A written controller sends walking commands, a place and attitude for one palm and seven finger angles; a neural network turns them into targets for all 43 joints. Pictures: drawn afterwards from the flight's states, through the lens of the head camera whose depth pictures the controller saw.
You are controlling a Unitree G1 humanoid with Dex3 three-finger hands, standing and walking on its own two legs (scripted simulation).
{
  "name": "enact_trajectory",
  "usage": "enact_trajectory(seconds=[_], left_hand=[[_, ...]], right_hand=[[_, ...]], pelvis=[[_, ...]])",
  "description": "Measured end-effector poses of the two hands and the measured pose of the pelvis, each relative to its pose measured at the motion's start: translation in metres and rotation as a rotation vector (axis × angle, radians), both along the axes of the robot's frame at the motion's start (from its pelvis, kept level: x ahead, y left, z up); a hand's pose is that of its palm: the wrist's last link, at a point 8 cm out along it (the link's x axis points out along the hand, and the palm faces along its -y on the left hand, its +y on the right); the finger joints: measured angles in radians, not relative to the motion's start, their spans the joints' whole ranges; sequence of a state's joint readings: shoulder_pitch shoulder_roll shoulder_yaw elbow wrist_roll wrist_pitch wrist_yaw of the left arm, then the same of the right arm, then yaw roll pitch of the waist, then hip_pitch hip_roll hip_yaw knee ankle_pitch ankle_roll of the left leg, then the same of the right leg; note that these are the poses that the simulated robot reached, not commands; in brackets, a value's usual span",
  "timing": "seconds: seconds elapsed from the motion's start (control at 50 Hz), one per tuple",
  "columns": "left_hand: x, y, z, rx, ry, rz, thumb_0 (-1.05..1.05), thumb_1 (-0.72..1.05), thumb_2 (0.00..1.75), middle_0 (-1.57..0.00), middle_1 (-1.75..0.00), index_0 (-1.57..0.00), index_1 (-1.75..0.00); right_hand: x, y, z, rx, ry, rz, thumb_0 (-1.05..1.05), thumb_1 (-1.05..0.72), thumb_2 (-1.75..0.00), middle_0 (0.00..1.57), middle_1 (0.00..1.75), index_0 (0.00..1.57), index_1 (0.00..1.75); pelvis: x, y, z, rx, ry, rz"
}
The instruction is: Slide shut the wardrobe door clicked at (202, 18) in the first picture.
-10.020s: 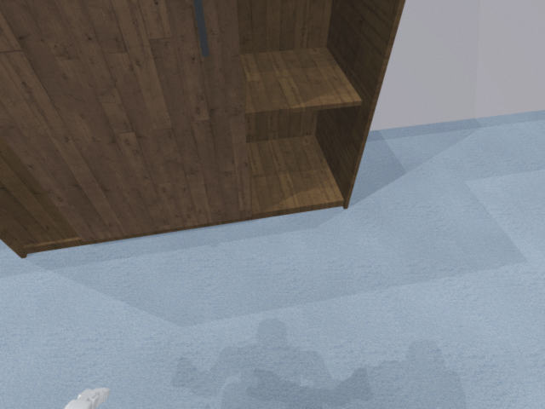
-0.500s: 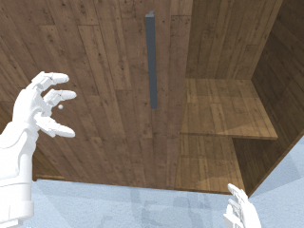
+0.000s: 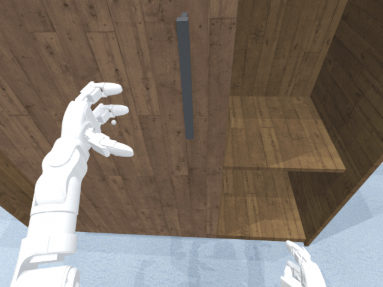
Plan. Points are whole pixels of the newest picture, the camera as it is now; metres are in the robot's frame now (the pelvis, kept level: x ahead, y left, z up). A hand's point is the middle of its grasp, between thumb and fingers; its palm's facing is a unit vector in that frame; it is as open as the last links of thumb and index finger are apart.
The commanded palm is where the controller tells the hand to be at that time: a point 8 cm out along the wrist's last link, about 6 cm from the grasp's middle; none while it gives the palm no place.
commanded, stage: move the hooked fingers beside the handle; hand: left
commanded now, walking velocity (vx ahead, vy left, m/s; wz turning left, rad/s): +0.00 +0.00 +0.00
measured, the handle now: (187, 85) +0.48 +0.05 +0.20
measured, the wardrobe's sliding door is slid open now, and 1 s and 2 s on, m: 0.45 0.45 0.45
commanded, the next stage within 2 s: none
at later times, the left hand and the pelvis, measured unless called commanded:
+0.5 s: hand (144, 111) +0.40 +0.13 +0.19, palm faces +0.03 -1.00 +0.01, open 14.0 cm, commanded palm +0.38 +0.17 +0.18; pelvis +0.00 +0.00 +0.00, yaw -1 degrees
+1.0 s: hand (156, 102) +0.44 +0.11 +0.18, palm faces +0.04 -1.00 +0.01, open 13.6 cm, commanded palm +0.42 +0.15 +0.18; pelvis -0.01 +0.00 +0.00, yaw -1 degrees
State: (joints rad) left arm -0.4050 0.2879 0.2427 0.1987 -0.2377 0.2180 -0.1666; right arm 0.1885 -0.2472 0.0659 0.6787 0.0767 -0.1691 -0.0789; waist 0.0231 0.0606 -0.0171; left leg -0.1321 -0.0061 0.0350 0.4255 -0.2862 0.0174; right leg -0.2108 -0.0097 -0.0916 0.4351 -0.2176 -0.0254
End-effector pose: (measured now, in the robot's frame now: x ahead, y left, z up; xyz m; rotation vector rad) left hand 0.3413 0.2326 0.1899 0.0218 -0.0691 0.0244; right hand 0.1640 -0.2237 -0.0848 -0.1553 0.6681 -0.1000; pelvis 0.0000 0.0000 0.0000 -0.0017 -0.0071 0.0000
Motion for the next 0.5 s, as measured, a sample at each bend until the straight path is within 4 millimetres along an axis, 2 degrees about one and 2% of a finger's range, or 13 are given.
enact_trajectory(seconds=[0.3,0.5], left_hand=[[0.021,-0.035,-0.001,-0.021,0.011,0.002,-0.02,-0.50,0.30,-0.30,-1.20,-0.30,-1.20],[0.038,-0.052,-0.004,-0.032,0.042,0.000,-0.02,-0.50,0.30,-0.30,-1.20,-0.30,-1.20]], right_hand=[[-0.005,-0.003,-0.004,0.009,0.052,-0.016,0.01,-0.91,-0.90,0.20,0.29,0.21,0.29],[-0.020,-0.010,-0.008,0.001,0.096,-0.040,0.01,-0.91,-0.90,0.20,0.29,0.21,0.29]], pelvis=[[0.003,-0.002,0.001,0.000,0.003,-0.010],[-0.002,-0.005,0.001,0.000,0.008,-0.011]])
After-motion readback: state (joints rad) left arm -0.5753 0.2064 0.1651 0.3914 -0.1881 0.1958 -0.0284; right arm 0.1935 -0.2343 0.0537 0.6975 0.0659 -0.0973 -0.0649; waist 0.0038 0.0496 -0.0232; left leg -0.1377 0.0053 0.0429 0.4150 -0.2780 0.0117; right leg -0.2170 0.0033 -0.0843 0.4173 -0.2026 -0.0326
